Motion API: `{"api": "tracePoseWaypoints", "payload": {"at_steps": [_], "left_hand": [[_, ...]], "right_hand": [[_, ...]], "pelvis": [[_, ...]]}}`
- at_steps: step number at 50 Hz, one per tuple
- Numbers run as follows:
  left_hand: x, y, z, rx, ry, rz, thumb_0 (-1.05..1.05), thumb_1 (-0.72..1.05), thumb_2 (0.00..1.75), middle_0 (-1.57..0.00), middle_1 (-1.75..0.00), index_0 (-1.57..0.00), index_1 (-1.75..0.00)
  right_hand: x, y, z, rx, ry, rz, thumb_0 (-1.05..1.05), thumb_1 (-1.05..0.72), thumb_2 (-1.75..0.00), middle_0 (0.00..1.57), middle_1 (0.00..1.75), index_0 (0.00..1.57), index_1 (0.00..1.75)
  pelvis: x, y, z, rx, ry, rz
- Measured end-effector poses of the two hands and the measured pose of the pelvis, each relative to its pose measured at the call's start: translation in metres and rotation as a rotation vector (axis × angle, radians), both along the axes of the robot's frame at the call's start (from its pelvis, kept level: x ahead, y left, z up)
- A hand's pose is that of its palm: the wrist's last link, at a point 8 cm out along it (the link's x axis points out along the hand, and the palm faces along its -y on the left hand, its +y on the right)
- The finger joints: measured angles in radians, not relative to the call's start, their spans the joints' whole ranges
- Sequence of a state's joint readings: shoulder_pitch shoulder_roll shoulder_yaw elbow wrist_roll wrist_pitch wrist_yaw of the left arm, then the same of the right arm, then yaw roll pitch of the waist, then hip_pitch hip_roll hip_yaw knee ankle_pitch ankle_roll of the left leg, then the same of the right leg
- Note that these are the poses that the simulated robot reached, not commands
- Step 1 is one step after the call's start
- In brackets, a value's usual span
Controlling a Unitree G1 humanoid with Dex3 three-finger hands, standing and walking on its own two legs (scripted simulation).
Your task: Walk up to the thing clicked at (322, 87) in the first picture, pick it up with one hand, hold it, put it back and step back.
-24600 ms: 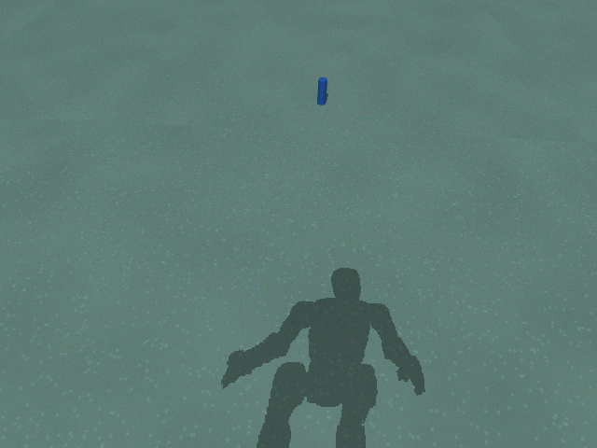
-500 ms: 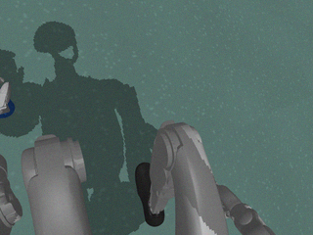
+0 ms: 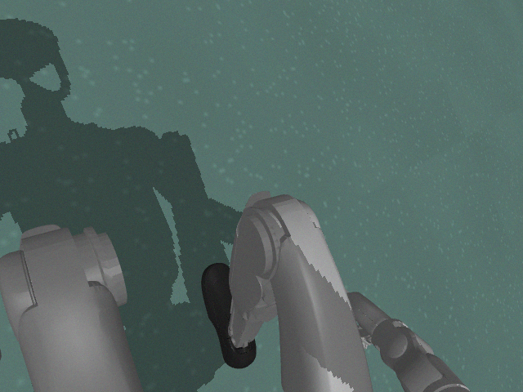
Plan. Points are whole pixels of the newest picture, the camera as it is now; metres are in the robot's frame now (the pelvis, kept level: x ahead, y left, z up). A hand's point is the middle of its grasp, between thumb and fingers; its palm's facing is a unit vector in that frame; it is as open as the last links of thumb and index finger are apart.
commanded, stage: lower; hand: left
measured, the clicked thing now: out of the picture +0.42 +0.32 -0.18
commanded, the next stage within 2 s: loosen in 0.64 s
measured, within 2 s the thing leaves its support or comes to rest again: rests again in 0.52 s
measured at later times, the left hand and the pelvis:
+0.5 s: hand out of the picture +0.43 +0.31 -0.16, palm faces +0.44 -0.90 +0.00, open 7.3 cm; pelvis -0.01 +0.01 +0.00, yaw -2 degrees
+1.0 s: hand out of the picture +0.43 +0.30 -0.17, palm faces +0.44 -0.90 +0.01, open 7.4 cm; pelvis -0.01 +0.01 +0.00, yaw -3 degrees
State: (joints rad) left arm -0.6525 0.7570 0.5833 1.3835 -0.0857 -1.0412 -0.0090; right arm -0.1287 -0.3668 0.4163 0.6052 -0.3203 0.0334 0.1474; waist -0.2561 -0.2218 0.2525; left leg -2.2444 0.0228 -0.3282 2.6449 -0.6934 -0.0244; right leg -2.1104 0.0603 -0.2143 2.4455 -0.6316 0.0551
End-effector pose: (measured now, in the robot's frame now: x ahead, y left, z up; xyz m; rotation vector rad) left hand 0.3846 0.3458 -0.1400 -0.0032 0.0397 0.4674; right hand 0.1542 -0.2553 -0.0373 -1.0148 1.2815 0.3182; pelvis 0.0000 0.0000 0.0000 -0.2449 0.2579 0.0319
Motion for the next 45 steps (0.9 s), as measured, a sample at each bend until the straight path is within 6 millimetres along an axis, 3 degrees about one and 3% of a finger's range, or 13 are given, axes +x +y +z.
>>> {"api": "tracePoseWaypoints", "payload": {"at_steps": [18, 40, 45], "left_hand": [[0.0, 0.0, -0.017, -0.004, 0.003, 0.001, -0.01, -0.06, 1.12, -0.91, -1.07, -0.86, -1.08], [-0.001, -0.005, -0.025, -0.002, -0.014, -0.016, -0.01, -0.06, 1.12, -0.92, -1.07, -0.87, -1.08], [-0.001, -0.005, -0.026, -0.006, -0.018, -0.01, -0.01, -0.03, 1.05, -0.92, -1.03, -0.87, -1.04]], "right_hand": [[-0.008, 0.008, 0.009, -0.037, 0.019, 0.051, 0.0, -0.91, -0.9, 0.21, 0.3, 0.21, 0.3], [-0.002, 0.017, 0.018, -0.061, 0.016, 0.111, 0.0, -0.9, -0.9, 0.21, 0.3, 0.21, 0.3], [-0.001, 0.019, 0.018, -0.062, 0.01, 0.12, 0.0, -0.91, -0.9, 0.21, 0.3, 0.21, 0.3]], "pelvis": [[-0.004, 0.005, -0.003, -0.03, -0.041, -0.016], [-0.007, 0.009, -0.003, -0.054, -0.068, -0.028], [-0.007, 0.009, -0.002, -0.057, -0.074, -0.03]]}}
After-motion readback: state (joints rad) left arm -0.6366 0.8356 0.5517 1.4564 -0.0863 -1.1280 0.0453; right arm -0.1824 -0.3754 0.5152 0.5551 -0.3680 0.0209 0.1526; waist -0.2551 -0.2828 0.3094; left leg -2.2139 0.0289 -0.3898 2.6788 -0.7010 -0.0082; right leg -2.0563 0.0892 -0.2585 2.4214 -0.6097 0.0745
